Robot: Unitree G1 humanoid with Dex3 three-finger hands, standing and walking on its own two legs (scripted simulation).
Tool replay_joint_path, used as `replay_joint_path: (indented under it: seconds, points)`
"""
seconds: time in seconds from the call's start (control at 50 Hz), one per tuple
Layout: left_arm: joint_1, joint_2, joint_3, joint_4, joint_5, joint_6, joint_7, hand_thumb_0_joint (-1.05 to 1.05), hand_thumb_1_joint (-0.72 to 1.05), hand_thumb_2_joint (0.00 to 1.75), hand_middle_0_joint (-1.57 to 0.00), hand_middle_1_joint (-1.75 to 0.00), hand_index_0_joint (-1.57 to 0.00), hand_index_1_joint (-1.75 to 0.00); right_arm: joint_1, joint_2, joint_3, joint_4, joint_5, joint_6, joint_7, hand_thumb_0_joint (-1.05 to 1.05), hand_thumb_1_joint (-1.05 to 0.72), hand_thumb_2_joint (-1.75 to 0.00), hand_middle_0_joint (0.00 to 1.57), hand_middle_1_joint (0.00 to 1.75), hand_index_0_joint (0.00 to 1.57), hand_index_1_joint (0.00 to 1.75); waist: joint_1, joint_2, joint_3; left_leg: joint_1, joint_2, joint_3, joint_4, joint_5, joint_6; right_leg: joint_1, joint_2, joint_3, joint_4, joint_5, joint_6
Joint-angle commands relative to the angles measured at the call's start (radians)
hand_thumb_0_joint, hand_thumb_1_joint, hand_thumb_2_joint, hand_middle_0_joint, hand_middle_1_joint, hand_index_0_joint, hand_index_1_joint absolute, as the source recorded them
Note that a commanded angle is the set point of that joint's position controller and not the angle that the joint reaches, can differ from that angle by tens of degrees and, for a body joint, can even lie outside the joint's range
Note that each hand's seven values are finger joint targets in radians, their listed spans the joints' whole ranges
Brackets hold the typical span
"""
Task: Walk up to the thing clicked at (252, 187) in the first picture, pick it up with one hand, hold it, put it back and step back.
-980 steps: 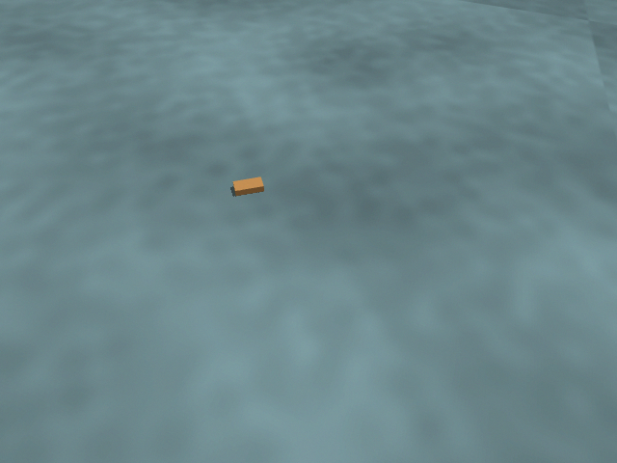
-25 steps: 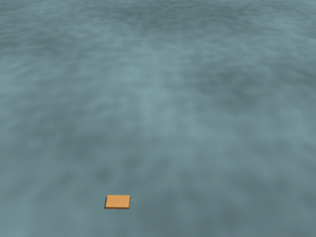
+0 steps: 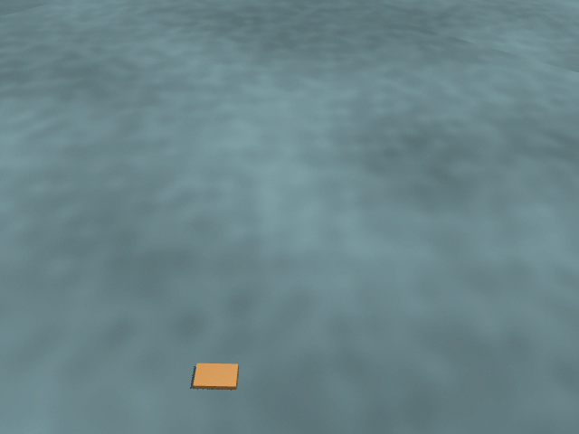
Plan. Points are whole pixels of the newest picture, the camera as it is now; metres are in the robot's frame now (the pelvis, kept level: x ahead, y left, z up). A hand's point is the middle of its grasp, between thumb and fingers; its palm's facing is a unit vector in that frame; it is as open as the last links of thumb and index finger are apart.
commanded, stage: walk up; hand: left
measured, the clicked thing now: (216, 376) +0.43 +0.22 -0.76
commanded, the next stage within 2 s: stand in 0.90 s
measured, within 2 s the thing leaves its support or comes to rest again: neither
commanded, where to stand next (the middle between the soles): +0.04 -0.01 m, yaw -1 degrees
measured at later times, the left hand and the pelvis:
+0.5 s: hand out of the picture +0.08 +0.26 -0.15, palm faces -0.01 -0.93 -0.37, open 7.4 cm; pelvis +0.00 +0.00 +0.00, yaw +0 degrees
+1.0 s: hand out of the picture +0.07 +0.25 -0.15, palm faces +0.00 -0.93 -0.36, open 7.4 cm; pelvis +0.00 -0.01 +0.01, yaw +1 degrees
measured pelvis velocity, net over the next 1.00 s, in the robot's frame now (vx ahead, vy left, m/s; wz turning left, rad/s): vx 0.00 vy -0.01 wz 0.01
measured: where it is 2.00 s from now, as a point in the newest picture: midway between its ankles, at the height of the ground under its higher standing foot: outside the picture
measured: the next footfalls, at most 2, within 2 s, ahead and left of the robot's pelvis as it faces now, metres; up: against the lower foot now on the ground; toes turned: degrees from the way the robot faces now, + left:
none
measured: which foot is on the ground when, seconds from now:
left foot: down 0.00-1.00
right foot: down 0.00-1.00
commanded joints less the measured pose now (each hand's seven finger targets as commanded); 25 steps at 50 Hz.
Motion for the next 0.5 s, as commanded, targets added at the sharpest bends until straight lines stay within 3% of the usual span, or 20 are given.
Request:
replay_joint_path:
  seconds: [0.0,0.08,0.3,0.48]
  points:
    - [-0.045,0.223,0.053,-0.043,0.000,-0.018,0.015,0.00,0.90,0.90,-0.20,-0.30,-0.20,-0.30,-0.034,-0.207,-0.044,-0.045,0.004,-0.015,-0.014,0.00,-0.90,-0.90,0.20,0.30,0.20,0.30,-0.004,-0.030,-0.101,0.055,0.090,-0.046,-0.039,0.300,0.055,0.011,-0.083,0.036,-0.061,0.279,-0.069]
    - [-0.062,0.221,0.051,-0.039,0.003,-0.018,0.013,0.00,0.90,0.90,-0.20,-0.30,-0.20,-0.30,-0.056,-0.209,-0.040,-0.037,0.001,-0.011,-0.010,0.00,-0.90,-0.90,0.20,0.30,0.20,0.30,-0.003,-0.021,-0.072,0.052,0.089,-0.054,-0.072,0.235,0.049,-0.005,-0.082,0.044,-0.092,0.202,-0.066]
    - [-0.065,0.219,0.058,-0.027,0.009,-0.016,0.011,0.00,0.90,0.90,-0.20,-0.30,-0.20,-0.30,-0.076,-0.208,-0.036,-0.027,-0.003,-0.013,-0.010,0.00,-0.90,-0.90,0.20,0.30,0.20,0.30,0.003,-0.005,-0.099,0.070,0.092,-0.052,-0.100,0.253,0.046,0.041,-0.078,0.029,-0.107,0.220,-0.057]
    - [-0.063,0.212,0.059,-0.027,0.012,-0.009,0.007,0.00,0.90,0.90,-0.20,-0.30,-0.20,-0.30,-0.064,-0.212,-0.035,-0.017,-0.006,-0.015,-0.013,0.00,-0.90,-0.90,0.20,0.30,0.20,0.30,0.003,0.004,-0.082,0.040,0.090,-0.070,-0.138,0.158,0.046,0.042,-0.073,0.026,-0.118,0.142,-0.056]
